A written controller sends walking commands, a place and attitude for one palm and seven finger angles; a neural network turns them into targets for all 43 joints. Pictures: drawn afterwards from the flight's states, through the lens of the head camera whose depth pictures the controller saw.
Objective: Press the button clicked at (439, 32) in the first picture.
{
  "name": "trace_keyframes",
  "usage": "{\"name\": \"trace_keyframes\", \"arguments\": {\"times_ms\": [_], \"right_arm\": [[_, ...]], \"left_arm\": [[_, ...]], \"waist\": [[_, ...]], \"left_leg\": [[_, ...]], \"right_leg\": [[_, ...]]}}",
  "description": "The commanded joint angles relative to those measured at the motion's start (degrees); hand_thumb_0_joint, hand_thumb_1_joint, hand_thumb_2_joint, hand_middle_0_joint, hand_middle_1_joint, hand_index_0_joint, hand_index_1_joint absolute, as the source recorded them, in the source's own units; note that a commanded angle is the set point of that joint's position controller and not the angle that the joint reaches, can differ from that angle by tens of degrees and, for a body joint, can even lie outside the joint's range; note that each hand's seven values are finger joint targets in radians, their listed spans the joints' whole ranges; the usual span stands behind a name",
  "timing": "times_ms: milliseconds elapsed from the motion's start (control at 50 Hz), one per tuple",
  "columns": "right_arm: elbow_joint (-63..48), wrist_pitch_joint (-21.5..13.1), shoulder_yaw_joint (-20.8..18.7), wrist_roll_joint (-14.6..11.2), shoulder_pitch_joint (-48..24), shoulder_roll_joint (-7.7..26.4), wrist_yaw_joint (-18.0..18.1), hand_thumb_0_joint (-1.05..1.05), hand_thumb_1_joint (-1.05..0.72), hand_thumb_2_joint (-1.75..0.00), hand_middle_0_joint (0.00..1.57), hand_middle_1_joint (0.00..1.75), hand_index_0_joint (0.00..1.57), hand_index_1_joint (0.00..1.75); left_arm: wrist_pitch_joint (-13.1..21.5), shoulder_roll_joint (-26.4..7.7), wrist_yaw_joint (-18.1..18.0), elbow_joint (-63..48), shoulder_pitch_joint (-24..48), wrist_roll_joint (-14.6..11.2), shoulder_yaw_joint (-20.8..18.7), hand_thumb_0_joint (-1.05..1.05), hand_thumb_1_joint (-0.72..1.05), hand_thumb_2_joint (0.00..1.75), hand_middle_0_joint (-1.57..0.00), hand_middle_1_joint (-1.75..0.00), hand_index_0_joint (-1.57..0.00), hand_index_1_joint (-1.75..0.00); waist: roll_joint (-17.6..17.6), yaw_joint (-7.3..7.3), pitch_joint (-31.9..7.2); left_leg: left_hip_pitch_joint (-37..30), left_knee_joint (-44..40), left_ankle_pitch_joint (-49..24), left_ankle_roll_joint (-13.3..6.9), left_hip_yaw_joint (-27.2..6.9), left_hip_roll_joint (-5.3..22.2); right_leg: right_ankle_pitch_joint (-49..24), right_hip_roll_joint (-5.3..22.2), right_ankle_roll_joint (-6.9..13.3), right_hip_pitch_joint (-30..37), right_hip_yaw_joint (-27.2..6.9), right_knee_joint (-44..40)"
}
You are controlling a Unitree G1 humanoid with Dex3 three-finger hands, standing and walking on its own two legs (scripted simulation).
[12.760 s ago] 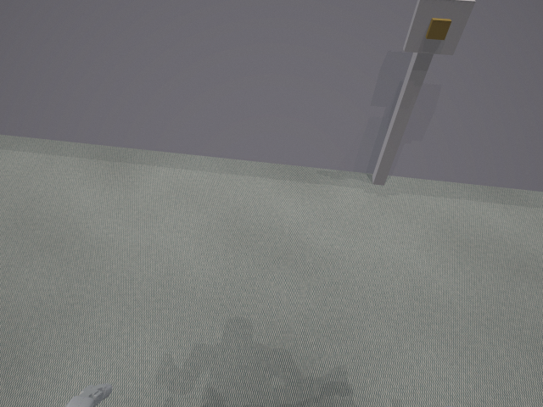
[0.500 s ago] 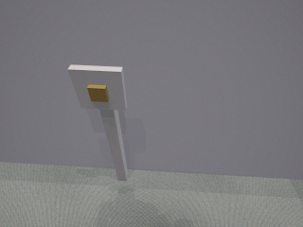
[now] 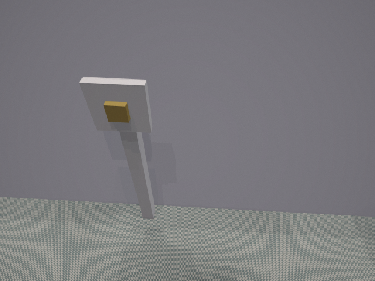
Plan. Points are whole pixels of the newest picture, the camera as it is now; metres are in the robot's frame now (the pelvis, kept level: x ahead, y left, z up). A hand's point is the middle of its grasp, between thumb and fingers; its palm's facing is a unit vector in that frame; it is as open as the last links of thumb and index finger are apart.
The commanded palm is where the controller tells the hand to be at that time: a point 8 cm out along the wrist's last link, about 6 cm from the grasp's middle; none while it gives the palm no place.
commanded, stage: look again from close up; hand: left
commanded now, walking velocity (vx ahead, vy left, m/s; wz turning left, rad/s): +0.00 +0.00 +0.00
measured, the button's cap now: (117, 111) +0.56 +0.24 +0.04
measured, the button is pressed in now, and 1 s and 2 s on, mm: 0 0 0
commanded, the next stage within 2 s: raise the hand and make a fist in 0.58 s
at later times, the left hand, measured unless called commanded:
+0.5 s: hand out of the picture +0.03 +0.16 -0.17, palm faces +0.02 -0.99 -0.16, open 7.4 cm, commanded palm none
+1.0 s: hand (133, 221) +0.25 +0.13 +0.00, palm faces +0.01 -1.00 +0.04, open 6.1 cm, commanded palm +0.16 +0.21 -0.05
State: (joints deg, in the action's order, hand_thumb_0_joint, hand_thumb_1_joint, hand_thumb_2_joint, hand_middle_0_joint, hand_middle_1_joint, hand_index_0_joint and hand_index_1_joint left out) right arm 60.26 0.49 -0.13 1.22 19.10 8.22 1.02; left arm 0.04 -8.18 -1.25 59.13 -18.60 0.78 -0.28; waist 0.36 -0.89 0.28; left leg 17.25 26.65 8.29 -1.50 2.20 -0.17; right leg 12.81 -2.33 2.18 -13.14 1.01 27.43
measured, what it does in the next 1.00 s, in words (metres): stands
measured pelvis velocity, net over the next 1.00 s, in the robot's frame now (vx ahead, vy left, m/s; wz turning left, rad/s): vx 0.04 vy -0.01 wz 0.02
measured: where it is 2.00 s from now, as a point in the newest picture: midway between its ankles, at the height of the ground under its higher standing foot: outside the picture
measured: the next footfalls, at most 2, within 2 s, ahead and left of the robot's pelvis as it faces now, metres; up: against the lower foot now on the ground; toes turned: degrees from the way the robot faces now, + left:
none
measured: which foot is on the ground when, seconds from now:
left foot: down 0.00-1.00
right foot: down 0.00-1.00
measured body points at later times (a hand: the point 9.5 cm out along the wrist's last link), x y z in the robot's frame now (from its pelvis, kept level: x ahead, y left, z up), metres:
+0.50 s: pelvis +0.03 +0.00 +0.00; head +0.04 +0.00 +0.45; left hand +0.03 +0.21 -0.16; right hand +0.04 -0.22 -0.15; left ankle +0.07 +0.10 -0.74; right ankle +0.02 -0.10 -0.74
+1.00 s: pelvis +0.04 -0.01 -0.04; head +0.05 -0.01 +0.41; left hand +0.24 +0.19 +0.00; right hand +0.24 -0.27 -0.10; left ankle +0.07 +0.10 -0.74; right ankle +0.03 -0.10 -0.74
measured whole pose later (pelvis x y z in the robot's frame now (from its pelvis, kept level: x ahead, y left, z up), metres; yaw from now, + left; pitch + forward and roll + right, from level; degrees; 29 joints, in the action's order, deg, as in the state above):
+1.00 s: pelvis +0.04 -0.01 -0.04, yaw +1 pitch +8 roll +1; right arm 36.7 -13.8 -2.9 -0.6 9.0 14.1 0.4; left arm 27.9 -7.3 11.1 8.0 -22.6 -12.8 -2.8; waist -1.0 -1.6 -8.3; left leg 36.4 48.9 20.8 -0.7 1.9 -0.9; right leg 27.4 -1.2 3.0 -32.5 1.7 51.6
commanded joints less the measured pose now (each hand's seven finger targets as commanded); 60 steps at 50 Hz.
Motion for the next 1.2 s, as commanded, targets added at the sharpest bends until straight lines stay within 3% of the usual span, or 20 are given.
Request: {"name": "trace_keyframes", "arguments": {"times_ms": [0,640,660,680,700,720,740,760,800,840,880,900,920,940,980,1020,1040,1100,1120,1180], "right_arm": [[-2.4,-1.0,-1.2,0.0,2.6,6.0,0.4,0.00,-0.90,-0.90,0.20,0.30,0.20,0.30],[1.1,-2.5,-0.2,-0.7,-0.1,6.1,0.9,0.00,-0.90,-0.90,0.20,0.30,0.20,0.30],[-2.4,-2.7,-0.4,-1.1,-6.8,7.5,0.3,0.00,-0.90,-0.90,0.20,0.30,0.20,0.30],[-23.5,-9.9,-1.9,-4.1,-5.1,17.6,2.9,0.00,-0.90,-0.90,0.20,0.30,0.20,0.30],[-19.8,-15.6,0.1,-3.5,-9.8,11.8,4.9,0.00,-0.90,-0.90,0.20,0.30,0.20,0.30],[-16.5,-17.0,-0.8,-3.2,-10.1,12.7,5.2,0.00,-0.90,-0.90,0.20,0.30,0.20,0.30],[-16.1,-17.0,-0.6,-4.4,-8.5,9.5,4.1,0.00,-0.90,-0.90,0.20,0.30,0.20,0.30],[-20.6,-17.4,-0.7,-4.9,-8.8,12.1,4.0,0.00,-0.90,-0.90,0.20,0.30,0.20,0.30],[-23.0,-18.6,-1.9,-3.3,-9.7,13.4,4.0,0.00,-0.90,-0.90,0.20,0.30,0.20,0.30],[-25.2,-18.2,-3.0,-2.3,-10.1,13.1,2.7,0.00,-0.90,-0.90,0.20,0.30,0.20,0.30],[-28.6,-18.0,-4.2,-1.6,-12.4,12.8,1.0,0.00,-0.90,-0.90,0.20,0.30,0.20,0.30],[-30.4,-17.7,-4.6,-1.5,-13.2,12.9,0.1,0.00,-0.90,-0.90,0.20,0.30,0.20,0.30],[-31.3,-17.0,-5.4,-1.8,-13.1,12.8,-1.0,0.00,-0.90,-0.90,0.20,0.30,0.20,0.30],[-33.3,-16.4,-5.6,-1.8,-14.4,13.0,-1.7,0.00,-0.90,-0.90,0.20,0.30,0.20,0.30],[-36.0,-14.8,-5.9,-2.0,-15.3,12.1,-1.7,0.00,-0.90,-0.90,0.20,0.30,0.20,0.30],[-38.1,-13.2,-5.6,-1.7,-15.7,11.5,-1.1,0.00,-0.90,-0.90,0.20,0.30,0.20,0.30],[-39.8,-12.7,-5.4,-1.6,-15.9,10.9,-0.9,0.00,-0.90,-0.90,0.20,0.30,0.20,0.30],[-39.4,-12.5,-5.0,-1.2,-12.8,9.5,-0.3,0.00,-0.90,-0.90,0.20,0.30,0.20,0.30],[-39.1,-12.5,-4.6,-1.0,-11.7,10.0,0.1,0.00,-0.90,-0.90,0.20,0.30,0.20,0.30],[-36.8,-13.8,-3.8,-1.2,-10.7,10.8,1.0,0.00,-0.90,-0.90,0.20,0.30,0.20,0.30]], "left_arm": [[0.8,-5.4,-0.5,-2.5,-3.1,0.1,-1.0,0.00,0.90,0.90,-0.20,-0.30,-0.20,-0.30],[1.9,-5.0,-1.1,0.7,-4.3,-0.2,0.2,0.00,0.90,0.90,-0.20,-0.30,-0.20,-0.30],[3.0,-6.1,-3.3,2.9,-8.0,0.7,-0.1,0.00,0.90,0.90,-0.20,-0.30,-0.20,-0.30],[14.3,-18.3,-2.3,-86.3,35.2,-12.7,-3.9,0.00,0.90,0.90,-0.23,-0.33,-0.23,-0.33],[11.7,-15.3,-4.7,-72.9,12.1,-8.4,-6.3,0.00,0.90,0.90,-0.25,-0.36,-0.25,-0.36],[9.4,-9.9,-7.4,-66.6,9.0,-9.3,-2.7,0.00,0.90,0.90,-0.28,-0.39,-0.28,-0.39],[4.1,2.7,-7.2,-52.2,-7.1,-9.0,5.1,0.00,0.90,0.90,-0.31,-0.42,-0.31,-0.42],[5.3,1.0,-6.2,-63.1,0.8,-12.2,4.7,0.00,0.90,0.90,-0.34,-0.45,-0.34,-0.45],[10.8,-0.8,-4.1,-59.5,-0.7,-11.2,3.2,0.00,0.90,0.90,-0.39,-0.51,-0.39,-0.51],[16.0,1.9,0.0,-48.5,-11.6,-11.7,1.5,0.00,0.90,0.90,-0.45,-0.57,-0.45,-0.57],[23.6,1.6,6.5,-48.6,-20.8,-13.7,-1.1,0.00,0.90,0.90,-0.50,-0.63,-0.50,-0.63],[27.0,0.6,10.0,-49.6,-24.4,-14.5,-2.5,0.00,0.90,0.90,-0.53,-0.66,-0.53,-0.66],[29.7,-3.0,13.3,-48.1,-26.8,-14.6,-6.7,0.00,0.90,0.90,-0.56,-0.69,-0.56,-0.69],[32.5,-3.8,16.8,-50.1,-25.8,-14.9,-6.9,0.00,0.90,0.90,-0.58,-0.72,-0.58,-0.72],[33.7,-9.2,18.5,-53.5,-23.3,-13.8,-12.4,0.00,0.90,0.90,-0.64,-0.78,-0.64,-0.78],[33.0,-11.9,17.2,-63.6,-17.6,-14.2,-14.2,0.00,0.90,0.90,-0.69,-0.84,-0.69,-0.84],[33.2,-10.4,16.3,-69.3,-15.3,-14.7,-13.0,0.00,0.90,0.90,-0.72,-0.87,-0.72,-0.87],[37.1,-9.9,13.2,-81.8,-9.4,-15.9,-12.3,0.00,0.90,0.90,-0.81,-0.96,-0.81,-0.96],[38.8,-10.0,13.0,-86.8,-4.4,-16.1,-10.5,0.00,0.90,0.90,-0.83,-0.99,-0.83,-0.99],[40.9,-7.9,16.1,-83.8,-1.6,-16.4,-5.6,0.00,0.90,0.90,-0.92,-1.08,-0.92,-1.08]], "waist": [[-0.3,0.13,5.3],[-0.9,0.73,2.1],[-0.9,3.42,4.2],[8.3,-6.05,-24.3],[16.4,1.28,-21.9],[12.9,-0.84,-15.2],[8.2,-1.09,-6.1],[5.7,-1.85,0.5],[-6.7,-3.66,4.0],[-16.5,-0.89,3.0],[-20.3,2.71,-2.2],[-19.8,4.00,-5.1],[-16.0,5.17,-7.6],[-11.7,4.82,-9.6],[-4.5,5.87,-14.2],[3.2,5.77,-16.9],[6.9,5.25,-18.7],[11.3,2.18,-22.3],[8.5,-0.28,-22.6],[6.1,-3.91,-18.1]], "left_leg": [[1.1,-8.1,15.8,-0.6,-8.5,5.2],[-6.8,-6.7,-3.9,-0.4,-5.7,6.3],[-4.3,4.7,-2.5,1.1,-2.9,6.3],[-20.0,-2.0,-5.2,-0.8,-3.0,-0.6],[-20.8,-3.1,-6.0,-0.9,-0.5,1.4],[-12.4,-3.4,1.0,1.0,-1.6,2.2],[-7.5,-3.6,6.8,0.4,-3.3,2.5],[-3.0,-3.0,10.5,0.2,-5.4,1.9],[1.8,3.0,12.2,-0.3,-5.4,0.8],[9.4,9.9,11.2,0.6,-4.7,0.2],[16.0,15.2,9.6,1.3,-3.9,-0.2],[18.4,17.5,8.0,1.7,-3.3,-0.7],[19.5,19.5,5.4,2.3,-2.8,-1.1],[20.3,21.9,3.6,2.5,-2.2,-1.6],[22.9,25.4,2.0,1.8,-0.7,-2.0],[22.6,27.2,2.2,1.1,-0.3,-1.8],[21.3,27.7,1.8,0.7,-0.5,-1.5],[18.2,31.3,-0.9,-0.3,-2.6,-0.1],[18.5,32.7,-0.1,-0.7,-3.7,0.5],[22.6,36.1,4.9,-1.0,-5.1,1.2]], "right_leg": [[14.2,6.5,1.7,-6.1,-9.4,-9.5],[-6.1,7.3,0.9,1.4,-8.2,-8.2],[-19.5,10.3,-1.5,-0.7,-11.2,-9.4],[-12.7,4.8,-0.9,2.0,-4.5,-2.8],[-4.1,2.2,0.9,1.6,-1.0,-0.2],[0.5,2.3,0.2,-1.2,1.7,-0.3],[2.3,2.5,-0.3,-5.7,2.6,-0.1],[4.6,2.9,-0.8,-7.7,3.0,-0.3],[11.4,2.4,-1.7,-16.2,2.9,0.2],[15.5,2.2,-1.8,-22.6,3.5,4.9],[12.2,2.2,-1.7,-23.2,2.4,10.7],[6.3,2.6,-1.9,-21.2,1.2,13.4],[-0.8,3.2,-1.7,-18.7,-0.3,16.1],[-6.7,3.6,-1.6,-17.8,-0.7,19.1],[-10.8,4.0,-1.4,-17.9,-2.3,23.1],[-8.0,3.5,-1.0,-19.8,-3.5,24.7],[-6.5,3.0,-0.7,-20.8,-3.4,25.2],[-7.4,2.2,-0.9,-25.0,-3.8,26.1],[-6.3,1.6,-1.3,-27.5,-3.7,26.5],[0.4,1.4,-1.6,-33.7,-4.5,25.6]]}}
